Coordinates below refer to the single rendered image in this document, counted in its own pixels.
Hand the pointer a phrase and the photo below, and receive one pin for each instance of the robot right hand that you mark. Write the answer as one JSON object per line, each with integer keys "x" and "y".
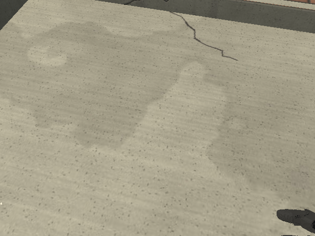
{"x": 304, "y": 218}

